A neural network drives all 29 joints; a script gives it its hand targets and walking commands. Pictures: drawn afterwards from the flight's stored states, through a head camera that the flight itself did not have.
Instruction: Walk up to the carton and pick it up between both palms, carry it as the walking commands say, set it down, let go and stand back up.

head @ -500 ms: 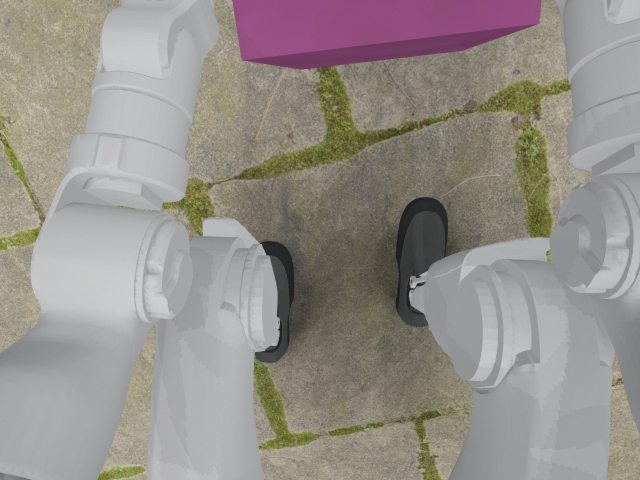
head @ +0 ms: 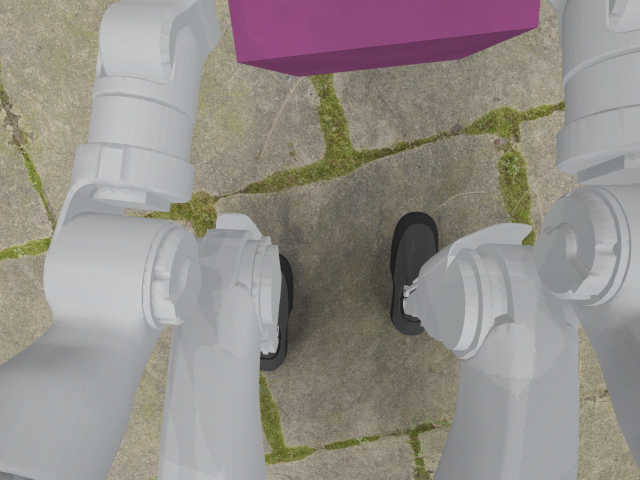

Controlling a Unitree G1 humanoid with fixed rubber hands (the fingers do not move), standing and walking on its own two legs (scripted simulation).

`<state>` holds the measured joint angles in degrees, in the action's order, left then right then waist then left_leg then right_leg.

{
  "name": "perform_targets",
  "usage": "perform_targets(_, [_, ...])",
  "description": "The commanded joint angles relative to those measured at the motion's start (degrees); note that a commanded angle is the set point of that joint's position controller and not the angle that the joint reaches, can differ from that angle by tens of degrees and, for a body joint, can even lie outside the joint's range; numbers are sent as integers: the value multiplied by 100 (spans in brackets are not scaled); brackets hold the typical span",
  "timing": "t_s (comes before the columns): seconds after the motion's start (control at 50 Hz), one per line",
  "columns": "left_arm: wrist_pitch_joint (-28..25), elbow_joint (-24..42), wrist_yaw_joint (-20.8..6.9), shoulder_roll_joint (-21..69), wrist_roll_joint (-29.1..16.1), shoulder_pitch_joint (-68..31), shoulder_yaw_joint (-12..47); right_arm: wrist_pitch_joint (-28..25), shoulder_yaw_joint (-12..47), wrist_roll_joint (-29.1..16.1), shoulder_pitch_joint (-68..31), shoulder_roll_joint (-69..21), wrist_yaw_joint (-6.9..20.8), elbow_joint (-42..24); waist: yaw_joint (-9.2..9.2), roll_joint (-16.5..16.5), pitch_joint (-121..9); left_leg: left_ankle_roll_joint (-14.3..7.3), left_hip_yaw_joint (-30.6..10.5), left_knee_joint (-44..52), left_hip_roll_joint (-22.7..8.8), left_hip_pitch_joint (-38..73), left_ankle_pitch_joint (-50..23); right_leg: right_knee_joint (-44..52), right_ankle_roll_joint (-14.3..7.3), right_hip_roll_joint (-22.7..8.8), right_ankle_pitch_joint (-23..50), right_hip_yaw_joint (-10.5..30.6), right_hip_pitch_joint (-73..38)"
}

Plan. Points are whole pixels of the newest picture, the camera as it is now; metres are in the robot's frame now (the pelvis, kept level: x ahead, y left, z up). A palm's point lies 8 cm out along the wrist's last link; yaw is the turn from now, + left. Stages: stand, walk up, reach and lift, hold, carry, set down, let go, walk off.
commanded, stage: reach and lift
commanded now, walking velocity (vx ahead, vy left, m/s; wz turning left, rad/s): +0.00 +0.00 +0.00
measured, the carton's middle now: out of the picture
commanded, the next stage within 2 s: none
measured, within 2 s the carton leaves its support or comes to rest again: neither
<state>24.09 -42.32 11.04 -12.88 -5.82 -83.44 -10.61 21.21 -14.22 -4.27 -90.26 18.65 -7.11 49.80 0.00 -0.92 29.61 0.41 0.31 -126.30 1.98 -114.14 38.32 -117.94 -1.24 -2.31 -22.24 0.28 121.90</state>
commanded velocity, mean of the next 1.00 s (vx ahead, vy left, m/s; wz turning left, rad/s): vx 0.00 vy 0.00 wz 0.00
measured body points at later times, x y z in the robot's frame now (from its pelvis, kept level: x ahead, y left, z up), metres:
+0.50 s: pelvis -0.01 +0.00 +0.05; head +0.34 -0.01 +0.33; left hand +0.56 +0.13 -0.05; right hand +0.58 -0.17 -0.04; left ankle +0.11 +0.12 -0.36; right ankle +0.18 -0.12 -0.36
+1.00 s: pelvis -0.01 -0.01 +0.10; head +0.30 -0.02 +0.42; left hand +0.53 +0.14 +0.04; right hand +0.56 -0.17 +0.04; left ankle +0.11 +0.12 -0.36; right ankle +0.17 -0.12 -0.36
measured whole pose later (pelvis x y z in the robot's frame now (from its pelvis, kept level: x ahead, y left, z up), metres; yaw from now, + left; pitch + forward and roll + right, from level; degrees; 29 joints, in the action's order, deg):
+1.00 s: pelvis -0.01 -0.01 +0.10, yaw +1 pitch +20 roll +2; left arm 28.9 -32.0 9.3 -5.4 0.9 -71.5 -18.0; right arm 25.5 -18.4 0.1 -77.4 12.5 -5.7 39.6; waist -0.3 -0.6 26.0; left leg 0.9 0.2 -108.1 2.7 -93.0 35.0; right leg -102.0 -0.8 -1.7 -22.1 1.0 99.9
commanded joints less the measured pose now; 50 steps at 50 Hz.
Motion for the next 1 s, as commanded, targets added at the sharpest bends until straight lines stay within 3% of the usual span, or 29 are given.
perform_targets(0.0, [-317, 1823, -2211, 6386, -466, -4795, 1761, 358, 1623, -67, -2225, -7448, 1942, -186, -31, 196, -12412, 106, 515, 2387, 618, 2067, -868, 869, -17, 945, 640, -302, -6018])
perform_targets(0.06, [-292, 2085, -2211, 6570, -444, -4593, 1776, 337, 1787, -35, -2186, -7520, 1970, -710, -47, 256, -13277, 102, 416, 2454, 705, 2537, -1579, 818, 39, 933, 1325, -322, -6543])
perform_targets(0.08, [-258, 1330, -2234, 6554, -192, -4329, 1475, 382, 1471, 175, -2050, -7359, 2010, 4, -31, 203, -12140, 143, 456, 2484, 692, 1840, -1068, 882, 10, 936, 819, -360, -5727])
perform_targets(0.1, [-307, 2393, -2211, 6870, -487, -4280, 1921, 325, 1919, -110, -2189, -7652, 1995, -1106, -19, 193, -13852, 140, 470, 2486, 792, 2965, -2162, 899, 43, 1049, 1823, -416, -6652])
perform_targets(0.16, [-235, 2130, -2201, 6617, -384, -4214, 1734, 356, 1942, -90, -2298, -7499, 1887, -1146, -64, 465, -13484, 45, 420, 2432, 764, 2527, -1939, 970, 110, 1002, 1635, -238, -6773])
perform_targets(0.2, [-219, 2589, -2167, 6870, -667, -4200, 2072, 304, 2398, -357, -2663, -7507, 1792, -2163, -107, 548, -14817, 51, 429, 2469, 878, 3177, -2564, 1000, 112, 1082, 2251, -199, -7568])
perform_targets(0.28, [-166, 1921, -2188, 6626, -278, -4123, 1864, 426, 2075, -34, -2121, -7404, 1797, -1003, -70, 310, -13351, 86, 459, 2701, 760, 2413, -1478, 1350, 50, 976, 1235, -24, -7069])
perform_targets(0.3, [-215, 1977, -2166, 6350, -154, -4242, 1619, 487, 1984, 45, -2017, -7573, 1807, -796, -278, 531, -12819, 35, 513, 2738, 770, 2055, -1394, 1445, 122, 927, 1186, 14, -6948])
perform_targets(0.34, [-203, 2484, -2176, 6553, -309, -4251, 1800, 508, 2254, -184, -2296, -7870, 1834, -1260, -288, 640, -14082, 30, 507, 2854, 822, 2620, -1620, 1462, 158, 1020, 1372, -30, -7822])
perform_targets(0.36, [-133, 1433, -2169, 6464, -68, -4025, 1491, 484, 1886, 45, -2255, -7607, 1844, -608, -249, 555, -12812, 18, 461, 2740, 788, 2034, -1115, 1407, 135, 991, 792, -81, -6739])
perform_targets(0.38, [-156, 2914, -2176, 6823, -491, -4311, 2145, 540, 2328, -209, -1973, -7888, 1816, -1536, -40, 421, -14871, 116, 502, 2857, 859, 3300, -2110, 1535, 114, 1064, 1831, -67, -8262])
perform_targets(0.4, [-89, 2285, -2165, 6588, -388, -4316, 1892, 530, 2206, -195, -2282, -7644, 1801, -1367, -79, 528, -14198, 27, 489, 2738, 845, 2910, -1687, 1541, 163, 1045, 1344, -103, -7571])
perform_targets(0.42, [-72, 3225, -2129, 6757, -714, -4403, 2438, 484, 2601, -387, -2404, -7536, 1759, -2441, 4, 337, -15731, 83, 467, 2710, 917, 3657, -2477, 1371, 119, 1084, 2230, -79, -8398])
perform_targets(0.44, [-3, 2192, -2147, 6359, -320, -4441, 1891, 597, 2292, -195, -2376, -7369, 1771, -1106, -198, 311, -13863, 42, 475, 2739, 807, 2533, -1336, 1534, 130, 948, 996, 62, -7304])
perform_targets(0.46, [11, 2267, -2148, 6801, -468, -4063, 2088, 598, 2331, -108, -2307, -7450, 1766, -1609, 119, 587, -14252, 62, 443, 2969, 858, 3049, -1616, 1699, 120, 1019, 1273, -148, -7750])
perform_targets(0.5, [18, 2738, -2150, 6784, -577, -4386, 2244, 586, 2597, -365, -2677, -7564, 1781, -2034, -165, 426, -14862, 52, 407, 3000, 882, 3322, -1712, 1695, 124, 1036, 1342, 24, -8246])
perform_targets(0.56, [46, 2213, -2135, 6626, -339, -4130, 2031, 663, 2301, -139, -2039, -7463, 1792, -1098, -49, 340, -13830, 43, 405, 3039, 838, 2847, -1359, 1746, 105, 998, 1062, -19, -7628])
perform_targets(0.62, [67, 2803, -2154, 6828, -516, -4096, 2337, 710, 2398, -145, -1856, -7731, 1813, -1424, 111, 488, -14619, 84, 293, 3261, 871, 3529, -1826, 1878, 109, 1074, 1483, -54, -8162])
perform_targets(0.66, [101, 1806, -2181, 6725, -181, -3679, 1936, 700, 2165, 42, -1641, -7637, 1842, -807, -152, 268, -13338, 64, 427, 3309, 827, 2942, -1374, 2032, 48, 1043, 986, -9, -7372])
perform_targets(0.7, [48, 2750, -2159, 7014, -464, -4011, 2309, 704, 2445, -107, -1649, -7909, 1876, -1353, 118, 444, -14738, 81, 376, 3401, 920, 3909, -1729, 2091, 111, 1151, 1370, -189, -8162])
perform_targets(0.72, [50, 2526, -2133, 6973, -502, -3775, 2371, 620, 2437, -262, -1863, -7796, 1842, -1580, -54, 182, -14553, 70, 416, 3370, 902, 3867, -1983, 2007, 110, 1133, 1551, -172, -7992])
perform_targets(0.76, [36, 2522, -2100, 7079, -489, -3702, 2430, 627, 2346, 8, -1443, -7672, 1876, -1348, 173, 328, -14411, 131, 248, 3379, 886, 4052, -2325, 2027, 78, 1161, 1885, -125, -7731])
perform_targets(0.78, [-45, 2718, -2125, 6865, -402, -3705, 2271, 675, 2424, -66, -1230, -7918, 1866, -1146, -81, 300, -14197, 84, 351, 3427, 906, 3766, -2121, 2117, 64, 1119, 1744, 29, -8073])
perform_targets(0.82, [-25, 3529, -2048, 6932, -678, -4090, 2694, 605, 2833, -385, -1857, -7872, 1820, -2255, -12, 374, -15537, 70, 293, 3499, 981, 4515, -2463, 2120, 130, 1187, 2100, -73, -8792])
perform_targets(0.86, [37, 2220, -2070, 6775, -431, -3811, 2239, 635, 2342, -137, -1797, -7740, 1793, -1253, -29, 391, -13550, 56, 241, 3641, 844, 3694, -1646, 2350, 127, 1073, 1205, 24, -7888])
perform_targets(0.88, [52, 1706, -2161, 6628, -136, -3451, 1943, 621, 2204, 25, -1734, -7645, 1824, -891, -292, 180, -12705, 34, 374, 3766, 779, 3015, -966, 2456, 96, 988, 515, 132, -7442])
perform_targets(0.94, [13, 2595, -2186, 6963, -343, -3706, 2184, 614, 2520, -169, -1800, -7935, 1823, -1698, -135, 481, -14095, 40, 306, 3907, 874, 3780, -1467, 2720, 168, 1021, 993, 189, -8818])
perform_targets(0.96, [24, 1825, -2238, 6744, -222, -3734, 1901, 680, 2041, 146, -1478, -7873, 1852, -578, -92, 463, -12723, 37, 300, 3977, 831, 3040, -928, 2720, 158, 964, 492, 104, -7886])
perform_targets(0.98, [101, 1586, -2311, 6735, 3, -3353, 1769, 661, 2049, 148, -1488, -7989, 1835, -860, -189, 399, -12490, 10, 371, 3982, 821, 2842, -828, 2839, 223, 959, 348, 191, -7999])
